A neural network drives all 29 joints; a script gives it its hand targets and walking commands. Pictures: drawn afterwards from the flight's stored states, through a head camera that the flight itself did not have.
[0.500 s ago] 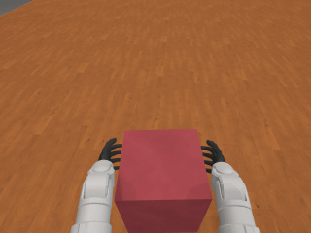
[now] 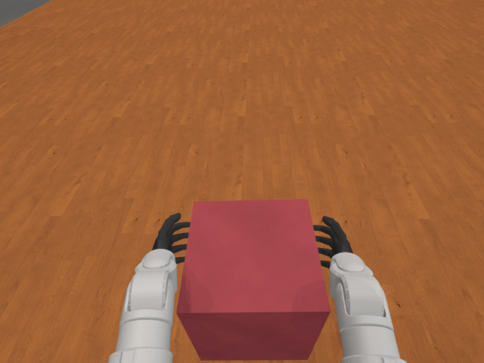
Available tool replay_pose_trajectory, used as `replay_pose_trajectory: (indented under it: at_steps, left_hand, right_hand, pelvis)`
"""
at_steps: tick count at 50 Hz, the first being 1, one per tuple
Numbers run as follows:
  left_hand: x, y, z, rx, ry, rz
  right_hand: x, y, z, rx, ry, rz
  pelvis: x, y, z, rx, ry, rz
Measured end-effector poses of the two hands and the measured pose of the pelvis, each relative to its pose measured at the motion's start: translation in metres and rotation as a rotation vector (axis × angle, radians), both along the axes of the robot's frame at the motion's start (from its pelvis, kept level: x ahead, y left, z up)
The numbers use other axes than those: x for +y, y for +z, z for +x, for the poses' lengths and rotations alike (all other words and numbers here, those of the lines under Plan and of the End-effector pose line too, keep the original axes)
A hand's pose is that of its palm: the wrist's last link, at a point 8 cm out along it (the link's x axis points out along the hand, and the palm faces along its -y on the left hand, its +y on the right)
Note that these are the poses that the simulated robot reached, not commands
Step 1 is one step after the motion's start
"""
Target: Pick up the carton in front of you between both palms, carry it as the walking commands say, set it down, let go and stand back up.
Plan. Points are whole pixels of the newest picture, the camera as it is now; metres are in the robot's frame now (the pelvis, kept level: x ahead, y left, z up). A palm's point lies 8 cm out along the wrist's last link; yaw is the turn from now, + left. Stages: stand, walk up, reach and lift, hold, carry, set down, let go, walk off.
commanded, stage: hold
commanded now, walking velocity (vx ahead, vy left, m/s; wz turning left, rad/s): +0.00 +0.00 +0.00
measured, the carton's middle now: (252, 282) +0.28 +0.00 -0.05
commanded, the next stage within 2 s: set down in 0.12 s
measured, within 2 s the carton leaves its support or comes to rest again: neither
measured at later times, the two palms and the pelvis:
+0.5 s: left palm (157, 261) +0.29 +0.17 +0.02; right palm (322, 250) +0.31 -0.13 +0.01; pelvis -0.05 +0.00 -0.02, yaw +4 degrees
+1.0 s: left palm (190, 288) +0.34 +0.15 -0.20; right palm (311, 283) +0.36 -0.14 -0.22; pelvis -0.05 +0.00 -0.14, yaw +6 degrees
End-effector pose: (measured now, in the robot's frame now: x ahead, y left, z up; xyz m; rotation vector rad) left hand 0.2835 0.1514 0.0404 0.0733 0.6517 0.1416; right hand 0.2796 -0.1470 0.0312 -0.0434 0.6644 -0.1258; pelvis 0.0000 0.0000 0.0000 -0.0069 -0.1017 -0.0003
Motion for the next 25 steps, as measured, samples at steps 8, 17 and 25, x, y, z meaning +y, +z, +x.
replay_pose_trajectory:
  at_steps: [8, 17, 25]
  left_hand:
    - [0.0, 0.004, -0.013, -0.011, -0.012, -0.012]
    - [0.007, 0.001, -0.011, -0.022, 0.076, -0.054]
    - [0.018, -0.025, 0.005, 0.017, 0.127, -0.043]
  right_hand:
    - [0.0, 0.006, -0.017, -0.011, -0.017, 0.004]
    - [0.008, 0.003, 0.003, -0.018, -0.004, 0.069]
    - [0.02, -0.025, 0.034, 0.024, 0.057, 0.052]
  pelvis:
    - [0.004, -0.003, -0.019, -0.044, -0.006, 0.004]
    - [0.001, -0.012, -0.039, -0.08, 0.065, 0.005]
    - [-0.004, -0.023, -0.047, -0.004, 0.071, 0.013]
